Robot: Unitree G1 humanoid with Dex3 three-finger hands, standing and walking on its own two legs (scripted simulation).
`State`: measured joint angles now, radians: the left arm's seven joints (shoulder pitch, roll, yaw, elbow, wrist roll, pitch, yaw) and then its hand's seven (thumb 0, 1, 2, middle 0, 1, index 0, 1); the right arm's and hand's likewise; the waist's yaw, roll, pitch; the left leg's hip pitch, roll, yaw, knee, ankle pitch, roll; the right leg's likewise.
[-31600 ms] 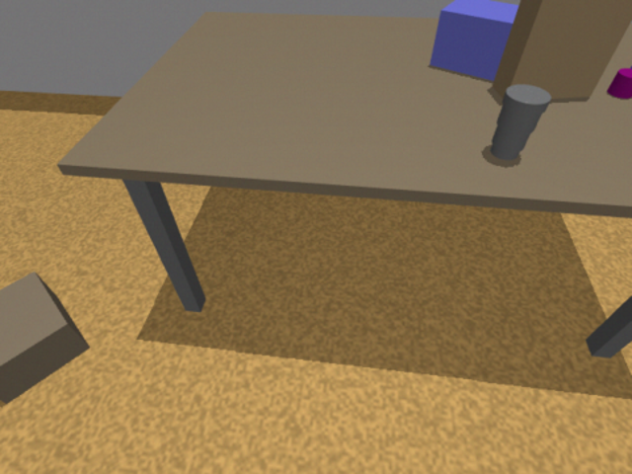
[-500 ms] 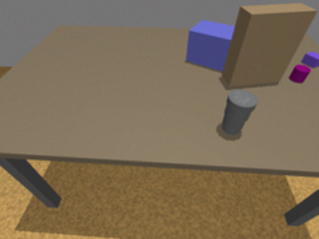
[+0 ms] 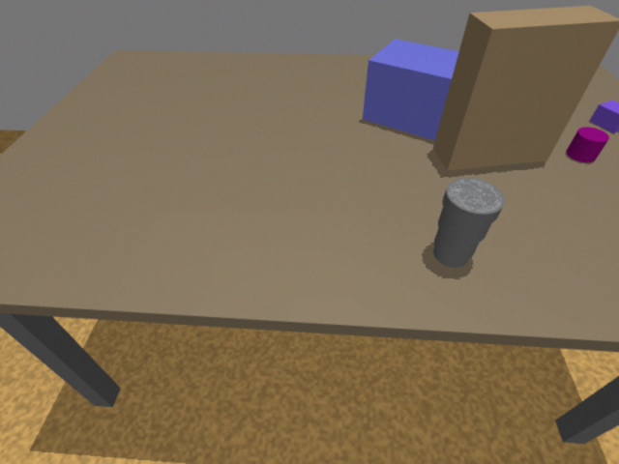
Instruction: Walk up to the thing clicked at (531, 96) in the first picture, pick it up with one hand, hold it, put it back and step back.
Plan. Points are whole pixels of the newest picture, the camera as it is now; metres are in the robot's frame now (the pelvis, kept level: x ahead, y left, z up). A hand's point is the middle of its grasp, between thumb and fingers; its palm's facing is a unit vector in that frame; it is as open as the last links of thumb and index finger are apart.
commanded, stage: home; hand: right
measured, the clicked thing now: (461, 227) +0.49 -0.23 +0.02
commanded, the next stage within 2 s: stand in 0.40 s
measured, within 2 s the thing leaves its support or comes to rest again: neither
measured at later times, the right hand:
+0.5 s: hand out of the picture +0.06 -0.25 -0.16, palm faces -0.04 +0.94 -0.35, open 17.6 cm
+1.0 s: hand out of the picture +0.07 -0.25 -0.16, palm faces -0.05 +0.94 -0.35, open 8.6 cm
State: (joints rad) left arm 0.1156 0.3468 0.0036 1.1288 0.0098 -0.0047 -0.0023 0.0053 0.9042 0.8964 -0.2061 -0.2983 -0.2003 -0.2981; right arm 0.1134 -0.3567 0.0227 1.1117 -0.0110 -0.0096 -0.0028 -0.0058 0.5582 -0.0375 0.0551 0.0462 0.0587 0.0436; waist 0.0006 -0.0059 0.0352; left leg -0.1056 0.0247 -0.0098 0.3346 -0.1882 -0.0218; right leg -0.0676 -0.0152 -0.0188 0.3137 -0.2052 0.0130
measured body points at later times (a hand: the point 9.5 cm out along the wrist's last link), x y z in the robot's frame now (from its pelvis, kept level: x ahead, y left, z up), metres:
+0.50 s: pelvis +0.00 +0.00 +0.00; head +0.01 +0.01 +0.45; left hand +0.06 +0.30 -0.14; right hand +0.06 -0.30 -0.13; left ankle +0.00 +0.13 -0.75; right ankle -0.02 -0.13 -0.75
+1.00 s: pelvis +0.00 +0.00 +0.00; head +0.01 +0.00 +0.45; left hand +0.07 +0.30 -0.13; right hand +0.08 -0.30 -0.13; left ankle +0.00 +0.13 -0.75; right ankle -0.02 -0.13 -0.75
